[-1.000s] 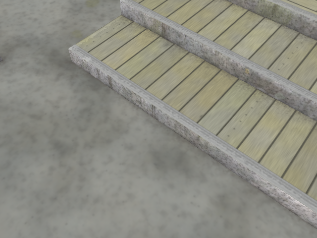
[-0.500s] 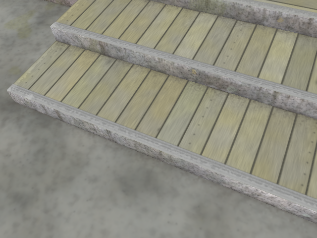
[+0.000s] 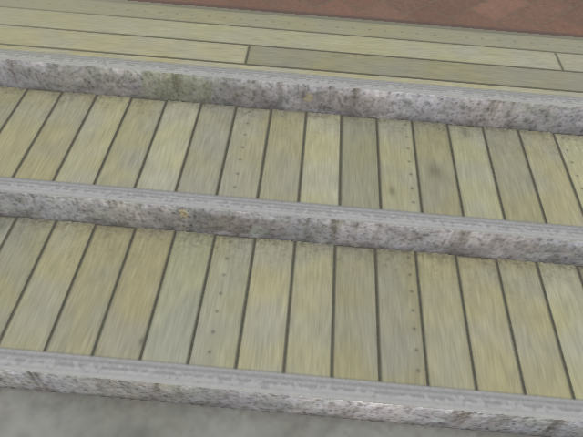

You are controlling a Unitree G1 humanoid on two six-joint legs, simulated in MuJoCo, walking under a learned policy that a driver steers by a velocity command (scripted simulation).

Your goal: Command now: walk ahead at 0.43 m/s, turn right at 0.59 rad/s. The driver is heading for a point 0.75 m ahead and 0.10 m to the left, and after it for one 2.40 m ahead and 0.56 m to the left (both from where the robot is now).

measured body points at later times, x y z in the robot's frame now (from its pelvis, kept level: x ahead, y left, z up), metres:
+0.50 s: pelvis +0.25 -0.08 +0.00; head +0.27 -0.09 +0.45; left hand +0.36 +0.18 -0.10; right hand +0.36 -0.37 -0.11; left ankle +0.34 +0.08 -0.66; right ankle +0.23 -0.17 -0.74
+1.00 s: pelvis +0.57 +0.00 -0.01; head +0.64 +0.02 +0.43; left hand +0.64 +0.29 -0.13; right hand +0.68 -0.24 -0.15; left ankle +0.40 +0.07 -0.74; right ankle +0.56 -0.13 -0.48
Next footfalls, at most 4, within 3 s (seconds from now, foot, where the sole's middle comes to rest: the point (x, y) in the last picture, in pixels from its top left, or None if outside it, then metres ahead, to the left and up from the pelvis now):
0.22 right None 0.27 -0.17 -0.78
0.70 left None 0.44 0.08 -0.78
1.12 right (270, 271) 0.90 0.00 -0.68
1.68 left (190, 312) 0.78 0.20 -0.68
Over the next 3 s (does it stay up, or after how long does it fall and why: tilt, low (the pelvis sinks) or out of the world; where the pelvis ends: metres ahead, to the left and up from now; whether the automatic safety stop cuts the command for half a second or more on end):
stays up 1.14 0.37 0.20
